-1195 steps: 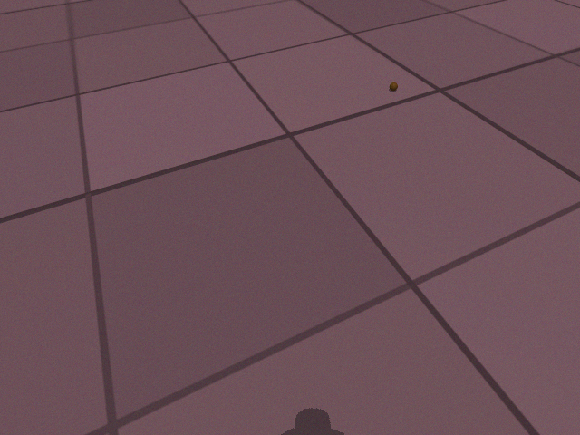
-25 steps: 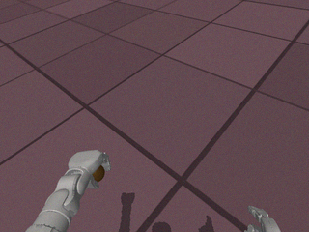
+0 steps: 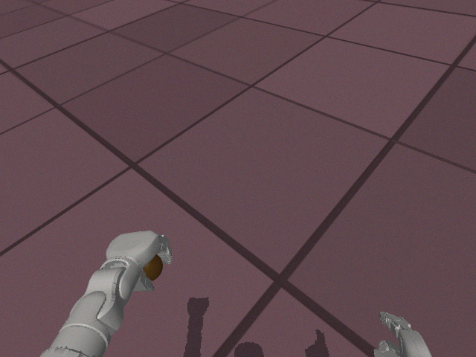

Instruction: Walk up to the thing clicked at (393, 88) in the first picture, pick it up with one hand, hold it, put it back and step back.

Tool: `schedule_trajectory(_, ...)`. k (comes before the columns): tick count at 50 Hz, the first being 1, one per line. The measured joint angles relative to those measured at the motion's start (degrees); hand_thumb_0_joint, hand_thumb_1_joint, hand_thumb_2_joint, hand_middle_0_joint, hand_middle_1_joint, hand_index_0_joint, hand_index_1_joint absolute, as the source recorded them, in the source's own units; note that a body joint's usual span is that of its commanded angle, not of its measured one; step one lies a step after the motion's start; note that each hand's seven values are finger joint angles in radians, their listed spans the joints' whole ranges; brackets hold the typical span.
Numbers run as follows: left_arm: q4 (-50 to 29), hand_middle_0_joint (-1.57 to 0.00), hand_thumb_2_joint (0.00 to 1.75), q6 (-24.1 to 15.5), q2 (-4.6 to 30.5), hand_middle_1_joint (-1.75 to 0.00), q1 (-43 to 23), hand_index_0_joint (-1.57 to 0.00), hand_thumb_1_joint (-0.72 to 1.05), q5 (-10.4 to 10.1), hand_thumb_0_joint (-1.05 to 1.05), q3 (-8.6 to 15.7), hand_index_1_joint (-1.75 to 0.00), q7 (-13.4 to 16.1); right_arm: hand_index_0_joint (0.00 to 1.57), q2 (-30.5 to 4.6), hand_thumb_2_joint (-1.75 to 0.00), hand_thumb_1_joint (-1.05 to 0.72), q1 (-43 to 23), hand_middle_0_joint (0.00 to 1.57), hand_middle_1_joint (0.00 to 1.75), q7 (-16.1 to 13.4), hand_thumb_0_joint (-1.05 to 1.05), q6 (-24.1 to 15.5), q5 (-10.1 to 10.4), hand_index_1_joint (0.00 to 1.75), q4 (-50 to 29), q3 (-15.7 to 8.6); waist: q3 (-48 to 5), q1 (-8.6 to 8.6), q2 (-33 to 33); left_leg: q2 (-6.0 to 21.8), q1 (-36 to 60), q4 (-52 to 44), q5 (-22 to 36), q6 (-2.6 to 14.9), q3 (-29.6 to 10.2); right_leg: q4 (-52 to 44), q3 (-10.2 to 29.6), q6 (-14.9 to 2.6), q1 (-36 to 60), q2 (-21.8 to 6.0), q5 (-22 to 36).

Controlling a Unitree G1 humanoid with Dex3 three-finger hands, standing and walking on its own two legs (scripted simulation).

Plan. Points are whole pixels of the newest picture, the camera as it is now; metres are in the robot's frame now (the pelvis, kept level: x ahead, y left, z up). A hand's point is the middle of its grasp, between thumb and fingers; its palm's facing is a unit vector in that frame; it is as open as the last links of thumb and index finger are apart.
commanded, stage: hold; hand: left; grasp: from above
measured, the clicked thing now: (148, 266) +0.31 +0.22 -0.05
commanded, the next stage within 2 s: crouch in 0.26 s
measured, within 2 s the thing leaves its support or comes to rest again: neither
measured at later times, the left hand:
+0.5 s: hand (146, 271) +0.29 +0.22 -0.03, palm faces -0.45 -0.07 -0.89, open 7.3 cm
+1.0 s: hand (172, 285) +0.35 +0.23 -0.24, palm faces -0.40 +0.04 -0.92, open 7.2 cm
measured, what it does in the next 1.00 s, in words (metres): lowers itself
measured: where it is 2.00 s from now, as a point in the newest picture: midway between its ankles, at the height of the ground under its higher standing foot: outside the picture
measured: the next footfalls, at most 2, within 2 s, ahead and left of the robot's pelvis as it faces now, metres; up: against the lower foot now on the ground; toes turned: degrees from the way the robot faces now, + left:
none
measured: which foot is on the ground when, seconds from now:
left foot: down 0.00-1.00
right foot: down 0.00-1.00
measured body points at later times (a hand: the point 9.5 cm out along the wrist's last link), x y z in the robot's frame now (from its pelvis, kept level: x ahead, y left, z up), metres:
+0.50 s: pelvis +0.01 +0.00 +0.00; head +0.01 -0.02 +0.45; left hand +0.31 +0.22 +0.02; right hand +0.16 -0.25 -0.11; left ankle +0.01 +0.13 -0.74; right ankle +0.01 -0.13 -0.74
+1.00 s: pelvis -0.05 +0.01 -0.14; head +0.08 +0.03 +0.29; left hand +0.36 +0.23 -0.19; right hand +0.03 -0.28 -0.25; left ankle +0.01 +0.13 -0.74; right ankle +0.01 -0.13 -0.74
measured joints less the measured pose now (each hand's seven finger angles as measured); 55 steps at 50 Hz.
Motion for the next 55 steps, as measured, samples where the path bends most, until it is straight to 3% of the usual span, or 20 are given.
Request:
schedule_trajectory(13,1.04,-0.75,0.24,0.10,-0.32,-0.68,-0.74,-0.88,0.36,0.88,0.00,-0.24,-0.55,1.72,0.20,0.13,-0.91,-0.91,0.65,0.20,0.30,0.09,0.01,0.44,0.03,0.30,1.01,-0.53,-0.37,0.21,0.18,-0.11,0.26,-0.25,-0.30,0.10,-0.05,-0.59,-0.06,0.13,0.45,-0.11,-0.14)
schedule_trajectory(23,0.88,-0.75,0.23,0.05,-0.74,-0.69,-0.12,-0.87,0.37,0.49,0.01,-0.59,-0.55,0.67,0.20,0.07,-0.91,-0.91,1.16,0.20,0.30,0.32,0.01,0.84,0.08,0.30,0.30,-0.67,-0.50,-0.10,0.09,-0.13,0.75,-0.67,-0.26,0.16,0.03,-1.03,0.01,0.18,0.93,-0.12,-0.07)
schedule_trajectory(27,3.07,-0.76,0.24,-0.95,-1.16,-0.68,-0.28,-0.88,0.35,1.55,0.01,-0.42,-0.54,2.17,0.20,0.10,-0.91,-0.91,0.76,0.20,0.30,0.38,0.01,1.01,-0.05,0.30,0.03,-0.45,-0.25,-0.48,-0.42,-0.21,-0.08,-0.10,-0.31,0.19,-0.18,-0.41,-0.17,0.19,0.16,-0.20,-0.23)
schedule_trajectory(31,7.83,-0.77,0.26,-2.38,-1.58,-0.67,-1.88,-0.90,0.34,3.40,0.00,0.08,-0.53,5.86,0.20,0.30,-0.91,-0.91,0.25,0.20,0.30,0.75,0.01,0.94,-0.64,0.30,-0.07,-0.48,-0.05,-1.03,-1.43,-0.25,-3.25,2.33,-0.87,0.14,-0.61,1.93,-0.52,0.13,-2.80,-0.28,-0.89)
schedule_trajectory(36,16.48,-0.78,0.27,-3.50,-1.75,-0.66,-6.87,-0.90,0.33,6.17,0.00,0.28,-0.53,12.02,0.20,0.14,-0.91,-0.90,-0.26,0.20,0.30,1.70,0.01,0.45,-1.88,0.30,0.46,-1.00,-0.95,-2.04,-2.82,-0.12,-13.45,10.91,-3.50,0.03,-1.49,9.75,-1.15,0.06,-12.34,-0.23,-3.38)
schedule_trajectory(44,29.14,-0.78,0.29,-3.84,-1.54,-0.66,-18.28,-0.90,0.33,10.91,0.00,1.60,-0.54,21.32,0.20,-1.42,-0.91,-0.91,1.41,0.20,0.30,3.04,0.01,-1.19,-3.85,0.30,1.10,-2.90,-6.46,-4.80,-2.99,0.51,-40.72,35.62,-11.96,0.13,-2.81,32.83,-1.62,0.53,-38.58,0.27,-11.19)
schedule_trajectory(49,35.24,-0.78,0.30,-2.76,-0.88,-0.65,-25.03,-0.89,0.33,11.32,-0.01,3.72,-0.55,23.63,0.20,-1.29,-0.91,-0.91,3.06,0.20,0.30,2.95,0.01,-2.19,-4.73,0.30,2.13,-3.36,-8.49,-7.14,-2.08,0.59,-55.67,48.20,-15.51,0.60,-3.23,44.89,-1.54,0.82,-53.20,0.38,-14.51)
schedule_trajectory(55,37.18,-0.78,0.31,-1.36,0.55,-0.65,-29.05,-0.89,0.32,10.48,-0.01,6.43,-0.56,23.95,0.20,0.14,-0.90,-0.91,5.19,0.20,0.30,2.59,0.01,-3.00,-5.64,0.30,3.62,-3.11,-9.87,-9.20,-0.65,0.49,-69.90,59.90,-18.41,1.12,-3.43,56.27,-1.24,1.07,-67.19,0.38,-17.30)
